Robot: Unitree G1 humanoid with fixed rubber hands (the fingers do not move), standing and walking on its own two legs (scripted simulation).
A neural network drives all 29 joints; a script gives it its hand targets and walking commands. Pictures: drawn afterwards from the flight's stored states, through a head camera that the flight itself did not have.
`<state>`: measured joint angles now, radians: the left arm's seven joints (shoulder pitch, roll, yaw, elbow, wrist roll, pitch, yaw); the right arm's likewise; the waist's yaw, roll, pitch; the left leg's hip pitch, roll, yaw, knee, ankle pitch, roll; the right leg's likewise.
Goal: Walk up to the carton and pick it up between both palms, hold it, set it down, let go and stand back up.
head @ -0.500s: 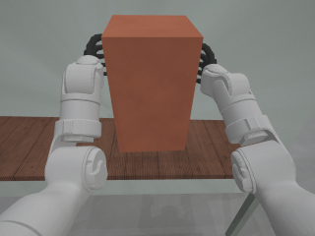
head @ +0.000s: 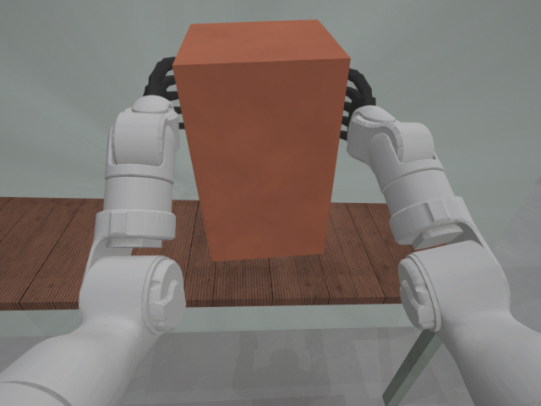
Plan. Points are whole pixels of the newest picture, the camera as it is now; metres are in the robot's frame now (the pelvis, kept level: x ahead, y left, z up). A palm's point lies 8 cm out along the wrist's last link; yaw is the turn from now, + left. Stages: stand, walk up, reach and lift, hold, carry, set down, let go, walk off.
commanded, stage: hold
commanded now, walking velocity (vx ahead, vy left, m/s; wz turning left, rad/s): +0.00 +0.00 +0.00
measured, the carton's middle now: (261, 147) +0.39 +0.01 +0.25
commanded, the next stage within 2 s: none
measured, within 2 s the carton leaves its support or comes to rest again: neither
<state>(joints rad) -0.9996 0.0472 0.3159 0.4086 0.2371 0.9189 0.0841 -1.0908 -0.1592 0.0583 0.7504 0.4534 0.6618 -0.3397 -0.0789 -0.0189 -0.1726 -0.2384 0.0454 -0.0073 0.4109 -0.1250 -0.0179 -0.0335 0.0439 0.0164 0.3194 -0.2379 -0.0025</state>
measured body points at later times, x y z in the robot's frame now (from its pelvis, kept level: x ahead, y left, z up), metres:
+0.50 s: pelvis +0.00 -0.01 +0.00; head -0.09 +0.01 +0.44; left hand +0.39 +0.15 +0.30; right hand +0.39 -0.13 +0.30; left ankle +0.06 +0.12 -0.74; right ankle -0.04 -0.12 -0.74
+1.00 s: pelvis +0.00 +0.00 +0.00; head -0.09 +0.02 +0.44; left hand +0.39 +0.15 +0.30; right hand +0.39 -0.12 +0.30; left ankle +0.06 +0.12 -0.74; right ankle -0.04 -0.12 -0.74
